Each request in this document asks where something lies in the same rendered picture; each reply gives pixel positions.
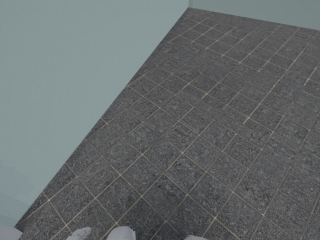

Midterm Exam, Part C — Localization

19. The panel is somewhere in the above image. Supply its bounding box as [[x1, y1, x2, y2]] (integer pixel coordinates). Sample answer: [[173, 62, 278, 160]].
[[0, 224, 23, 240]]

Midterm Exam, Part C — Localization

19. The left robot hand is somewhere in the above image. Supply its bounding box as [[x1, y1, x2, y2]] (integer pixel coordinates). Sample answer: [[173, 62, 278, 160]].
[[66, 227, 91, 240]]

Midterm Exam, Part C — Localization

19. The left robot thigh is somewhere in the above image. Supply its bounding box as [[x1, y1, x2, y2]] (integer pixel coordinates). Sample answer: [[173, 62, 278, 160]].
[[106, 226, 136, 240]]

